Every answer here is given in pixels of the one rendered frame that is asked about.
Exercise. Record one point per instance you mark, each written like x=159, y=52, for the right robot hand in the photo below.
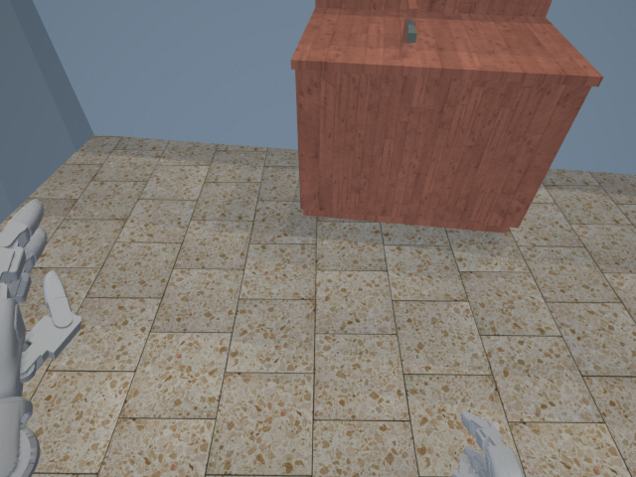
x=499, y=460

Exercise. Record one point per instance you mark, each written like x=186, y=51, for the robot left forearm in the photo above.
x=19, y=446

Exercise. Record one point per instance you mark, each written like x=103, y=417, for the tap lever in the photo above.
x=411, y=32

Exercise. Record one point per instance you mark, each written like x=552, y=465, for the left robot hand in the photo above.
x=21, y=245

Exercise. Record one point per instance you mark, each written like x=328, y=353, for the counter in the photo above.
x=457, y=130

